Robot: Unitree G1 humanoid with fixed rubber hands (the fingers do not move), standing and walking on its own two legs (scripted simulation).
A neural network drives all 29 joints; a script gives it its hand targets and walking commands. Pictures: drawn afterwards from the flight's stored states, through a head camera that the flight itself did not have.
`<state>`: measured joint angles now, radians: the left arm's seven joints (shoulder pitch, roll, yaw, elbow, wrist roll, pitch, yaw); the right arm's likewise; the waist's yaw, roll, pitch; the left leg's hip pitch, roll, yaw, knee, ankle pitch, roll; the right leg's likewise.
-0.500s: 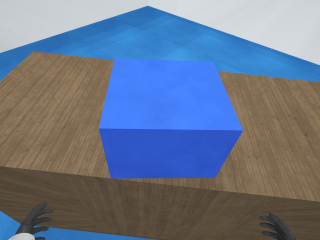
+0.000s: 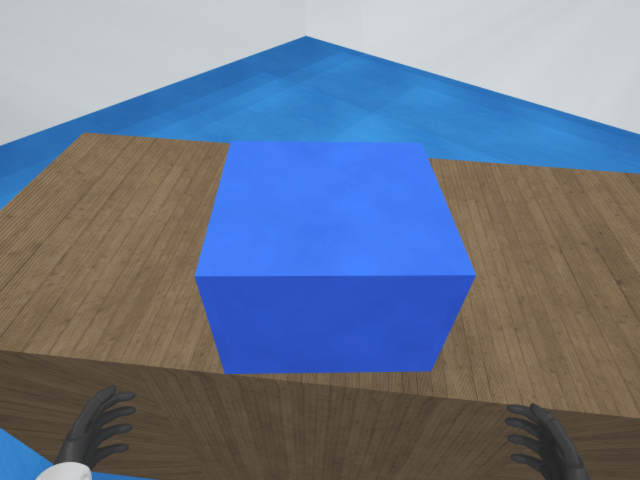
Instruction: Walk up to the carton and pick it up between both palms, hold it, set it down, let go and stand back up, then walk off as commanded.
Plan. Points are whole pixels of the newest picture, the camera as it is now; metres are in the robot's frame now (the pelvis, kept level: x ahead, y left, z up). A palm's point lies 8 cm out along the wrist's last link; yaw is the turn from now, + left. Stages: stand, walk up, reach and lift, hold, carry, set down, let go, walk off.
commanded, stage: reach and lift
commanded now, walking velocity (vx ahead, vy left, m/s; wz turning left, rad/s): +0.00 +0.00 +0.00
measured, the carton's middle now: (328, 252) +0.45 +0.01 +0.03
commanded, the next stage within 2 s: none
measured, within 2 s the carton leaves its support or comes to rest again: neither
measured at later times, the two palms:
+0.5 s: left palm (63, 418) +0.19 +0.29 +0.04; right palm (545, 433) +0.19 -0.23 +0.03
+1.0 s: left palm (91, 320) +0.28 +0.28 +0.09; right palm (543, 353) +0.26 -0.24 +0.08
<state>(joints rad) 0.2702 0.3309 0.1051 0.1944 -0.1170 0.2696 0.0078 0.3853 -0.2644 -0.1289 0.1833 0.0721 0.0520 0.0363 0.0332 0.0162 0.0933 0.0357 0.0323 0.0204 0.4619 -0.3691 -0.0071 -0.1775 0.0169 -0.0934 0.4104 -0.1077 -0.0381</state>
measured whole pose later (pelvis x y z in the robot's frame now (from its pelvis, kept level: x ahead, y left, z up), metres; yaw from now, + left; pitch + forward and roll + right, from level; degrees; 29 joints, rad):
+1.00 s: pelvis +0.02 +0.03 +0.01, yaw +2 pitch -4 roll -2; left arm 0.03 0.40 0.05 0.06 -0.30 0.22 -0.01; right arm 0.12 -0.37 -0.14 0.02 0.32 0.19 0.01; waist -0.02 0.06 0.03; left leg 0.02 0.01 -0.01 0.41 -0.36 0.02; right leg -0.16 -0.01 -0.11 0.32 -0.08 -0.01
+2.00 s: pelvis +0.00 +0.01 +0.01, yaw +1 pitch +2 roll -1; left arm -0.74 0.51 0.11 0.53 -0.31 0.54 -0.02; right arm -0.64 -0.53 -0.10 0.54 0.41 0.38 0.06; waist -0.05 -0.01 -0.02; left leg -0.14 0.00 0.00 0.42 -0.32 0.01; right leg -0.32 -0.01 -0.10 0.31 -0.04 -0.02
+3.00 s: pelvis +0.01 +0.01 +0.00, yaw +3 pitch +11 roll -1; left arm -0.92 0.38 -0.10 1.24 -0.34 -0.08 -0.04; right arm -0.79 -0.42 0.01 1.14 0.33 -0.12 0.00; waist -0.05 0.03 -0.12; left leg -0.36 -0.01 -0.03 0.52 -0.35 0.00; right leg -0.52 -0.04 -0.13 0.42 -0.08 -0.02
